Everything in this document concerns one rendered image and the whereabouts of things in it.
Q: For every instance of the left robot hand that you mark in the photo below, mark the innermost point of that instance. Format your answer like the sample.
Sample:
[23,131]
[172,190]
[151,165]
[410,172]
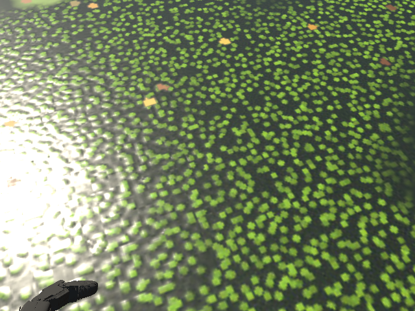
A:
[59,294]

